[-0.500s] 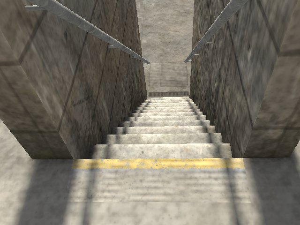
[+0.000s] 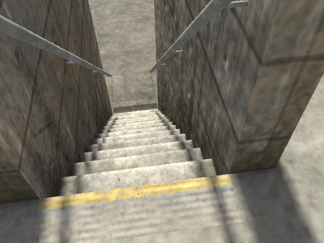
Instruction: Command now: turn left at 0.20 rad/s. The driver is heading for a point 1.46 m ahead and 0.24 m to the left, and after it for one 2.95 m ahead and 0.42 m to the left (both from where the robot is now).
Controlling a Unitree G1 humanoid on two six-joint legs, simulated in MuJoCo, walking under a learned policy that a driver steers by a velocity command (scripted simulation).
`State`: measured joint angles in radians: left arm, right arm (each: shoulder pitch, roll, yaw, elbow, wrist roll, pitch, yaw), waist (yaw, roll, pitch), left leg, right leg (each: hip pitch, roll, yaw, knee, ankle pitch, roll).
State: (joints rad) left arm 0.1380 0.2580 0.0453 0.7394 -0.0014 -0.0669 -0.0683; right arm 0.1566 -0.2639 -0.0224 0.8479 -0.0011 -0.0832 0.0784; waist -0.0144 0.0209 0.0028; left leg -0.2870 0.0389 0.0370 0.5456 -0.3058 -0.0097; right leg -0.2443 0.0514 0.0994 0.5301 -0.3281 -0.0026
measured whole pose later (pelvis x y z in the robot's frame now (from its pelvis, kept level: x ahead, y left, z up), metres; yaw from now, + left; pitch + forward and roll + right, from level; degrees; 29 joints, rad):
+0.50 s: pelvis -0.01 +0.01 +0.01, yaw +16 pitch +1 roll +0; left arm 0.24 0.34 0.09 0.65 0.05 -0.06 0.04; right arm 0.13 -0.32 -0.05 0.76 -0.04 -0.04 0.08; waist 0.04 0.01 0.07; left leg -0.28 0.04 0.04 0.61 -0.32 -0.03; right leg -0.05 -0.06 -0.17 0.29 -0.25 0.01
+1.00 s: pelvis +0.00 +0.05 +0.00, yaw +12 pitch +0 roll +1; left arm 0.28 0.30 0.04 0.73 0.05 -0.06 -0.01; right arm 0.14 -0.30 -0.08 0.64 -0.03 -0.09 0.00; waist 0.03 -0.02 0.07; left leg -0.16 -0.01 0.13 0.48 -0.32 0.06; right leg -0.35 -0.06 -0.01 0.74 -0.44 0.00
